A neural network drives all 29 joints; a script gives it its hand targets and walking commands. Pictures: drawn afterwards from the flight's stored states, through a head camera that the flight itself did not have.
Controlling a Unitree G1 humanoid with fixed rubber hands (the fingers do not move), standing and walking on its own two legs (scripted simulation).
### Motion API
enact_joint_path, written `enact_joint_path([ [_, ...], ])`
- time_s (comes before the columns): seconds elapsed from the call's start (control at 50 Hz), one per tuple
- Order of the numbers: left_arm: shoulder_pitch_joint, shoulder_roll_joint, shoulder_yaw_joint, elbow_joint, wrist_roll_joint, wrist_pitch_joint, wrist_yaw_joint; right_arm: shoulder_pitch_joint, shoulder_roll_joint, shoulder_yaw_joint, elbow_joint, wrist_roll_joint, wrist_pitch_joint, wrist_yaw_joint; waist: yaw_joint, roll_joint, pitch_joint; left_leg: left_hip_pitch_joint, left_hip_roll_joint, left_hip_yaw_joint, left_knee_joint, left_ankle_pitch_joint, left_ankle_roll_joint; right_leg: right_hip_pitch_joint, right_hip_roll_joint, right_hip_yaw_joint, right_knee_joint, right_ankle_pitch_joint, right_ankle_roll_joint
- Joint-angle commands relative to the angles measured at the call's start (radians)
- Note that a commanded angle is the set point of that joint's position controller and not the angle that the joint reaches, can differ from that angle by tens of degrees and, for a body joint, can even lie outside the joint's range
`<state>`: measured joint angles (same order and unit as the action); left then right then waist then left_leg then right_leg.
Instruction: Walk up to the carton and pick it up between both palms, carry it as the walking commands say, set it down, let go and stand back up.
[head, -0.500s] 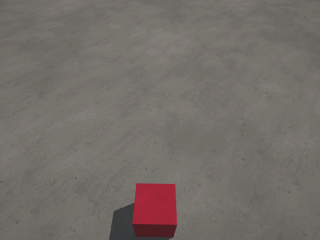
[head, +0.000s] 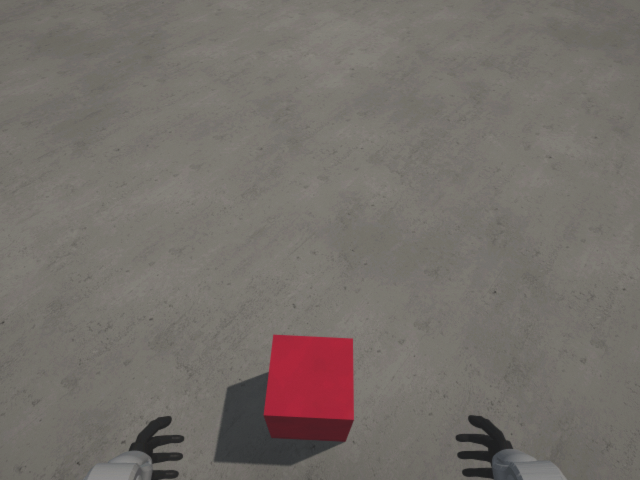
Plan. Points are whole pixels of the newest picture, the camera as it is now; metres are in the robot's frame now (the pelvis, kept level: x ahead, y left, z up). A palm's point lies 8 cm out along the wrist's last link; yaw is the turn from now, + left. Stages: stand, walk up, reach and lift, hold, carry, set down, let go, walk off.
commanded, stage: reach and lift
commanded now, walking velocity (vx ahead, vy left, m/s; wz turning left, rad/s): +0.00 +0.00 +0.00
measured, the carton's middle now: (310, 390) +0.43 +0.01 -0.63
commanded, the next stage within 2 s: none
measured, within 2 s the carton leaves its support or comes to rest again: neither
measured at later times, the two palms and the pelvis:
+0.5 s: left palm (152, 464) +0.19 +0.23 -0.14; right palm (470, 467) +0.18 -0.20 -0.14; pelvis -0.04 +0.01 -0.04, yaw -1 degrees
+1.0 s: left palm (189, 360) +0.34 +0.22 -0.17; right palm (423, 367) +0.33 -0.17 -0.17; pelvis -0.08 +0.01 -0.08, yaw -1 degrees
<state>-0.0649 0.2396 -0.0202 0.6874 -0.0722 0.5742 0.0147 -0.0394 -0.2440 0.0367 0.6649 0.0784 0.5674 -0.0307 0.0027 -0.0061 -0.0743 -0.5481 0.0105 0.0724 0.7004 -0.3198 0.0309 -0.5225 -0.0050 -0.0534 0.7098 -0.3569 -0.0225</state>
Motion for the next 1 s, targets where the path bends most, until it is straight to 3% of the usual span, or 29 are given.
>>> enact_joint_path([
  [0.0,0.246,0.013,-0.001,-0.075,0.039,0.153,-0.015,0.254,-0.019,-0.012,-0.047,-0.016,0.157,0.01,-0.011,-0.003,-0.16,0.235,-0.018,-0.119,-0.068,0.443,0.049,0.005,0.016,0.066,-0.114,0.382,-0.029],
  [0.06,0.209,0.017,0.039,-0.189,0.067,0.099,-0.035,0.193,0.017,-0.072,-0.149,-0.071,0.099,0.023,-0.026,-0.008,-0.186,0.247,-0.007,-0.136,-0.074,0.513,0.038,0.045,0.018,0.095,-0.121,0.48,-0.02],
  [0.16,0.086,0.038,0.106,-0.319,0.105,-0.038,-0.051,0.071,0.021,-0.114,-0.273,-0.123,-0.032,0.047,0.004,0.04,-0.284,0.149,-0.016,-0.138,0.048,0.517,-0.014,-0.051,0.005,0.111,0.011,0.453,-0.009],
  [0.22,0.091,0.026,0.103,-0.33,0.107,-0.095,-0.065,0.078,0.041,-0.12,-0.303,-0.118,-0.091,0.039,0.0,0.026,-0.323,0.104,-0.026,-0.135,0.111,0.505,-0.035,-0.105,0.007,0.099,0.079,0.432,0.007],
  [0.28,0.089,0.035,0.104,-0.323,0.098,-0.12,-0.076,0.084,0.044,-0.121,-0.319,-0.103,-0.114,0.027,-0.008,0.018,-0.34,0.062,-0.028,-0.12,0.148,0.434,-0.04,-0.127,0.019,0.08,0.12,0.391,0.018],
  [0.38,-0.003,0.037,0.124,-0.316,0.076,-0.106,-0.078,0.0,0.041,-0.118,-0.325,-0.087,-0.096,0.018,-0.013,0.026,-0.301,-0.001,-0.019,-0.099,0.152,0.235,-0.026,-0.174,0.028,0.066,0.134,0.207,0.025],
  [0.48,-0.208,0.069,0.148,-0.267,0.078,-0.093,-0.08,-0.227,0.047,-0.123,-0.308,-0.075,-0.073,0.008,0.001,0.018,-0.222,-0.107,-0.008,-0.08,0.158,-0.013,-0.024,-0.236,0.021,0.059,0.142,-0.023,0.028],
  [0.6,-0.468,0.095,0.164,-0.171,0.064,-0.075,-0.068,-0.462,0.038,-0.163,-0.205,-0.065,-0.05,-0.014,-0.004,0.019,-0.236,-0.159,-0.004,-0.077,0.174,-0.133,-0.024,-0.273,0.024,0.05,0.153,-0.118,0.031],
  [0.72,-0.706,0.103,0.199,-0.068,0.061,-0.104,-0.057,-0.677,0.042,-0.212,-0.114,-0.056,-0.082,-0.042,-0.011,0.028,-0.339,-0.208,-0.018,-0.088,0.2,-0.095,-0.025,-0.313,0.028,0.045,0.176,-0.083,0.033],
  [0.98,-1.015,0.136,0.25,0.048,0.049,-0.277,-0.018,-0.96,0.016,-0.283,-0.009,-0.067,-0.268,-0.072,-0.012,0.049,-0.723,-0.212,-0.043,-0.09,0.274,0.173,-0.049,-0.481,0.064,0.033,0.258,0.092,0.042],
])
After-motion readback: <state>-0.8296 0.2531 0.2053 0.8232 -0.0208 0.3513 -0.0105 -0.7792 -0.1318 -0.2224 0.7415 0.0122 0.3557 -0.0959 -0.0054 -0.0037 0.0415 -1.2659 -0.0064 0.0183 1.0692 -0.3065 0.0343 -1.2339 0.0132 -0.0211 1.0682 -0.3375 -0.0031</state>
